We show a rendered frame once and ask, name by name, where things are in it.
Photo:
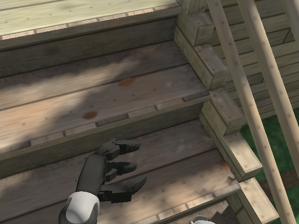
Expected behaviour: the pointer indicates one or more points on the robot left hand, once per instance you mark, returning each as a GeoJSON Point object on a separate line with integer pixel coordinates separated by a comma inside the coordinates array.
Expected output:
{"type": "Point", "coordinates": [100, 168]}

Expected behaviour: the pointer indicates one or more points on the robot left forearm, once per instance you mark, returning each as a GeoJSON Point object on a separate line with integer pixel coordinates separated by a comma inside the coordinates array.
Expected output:
{"type": "Point", "coordinates": [81, 208]}

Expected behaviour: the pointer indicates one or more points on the robot right shin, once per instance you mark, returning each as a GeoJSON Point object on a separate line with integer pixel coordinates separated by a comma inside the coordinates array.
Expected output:
{"type": "Point", "coordinates": [200, 218]}

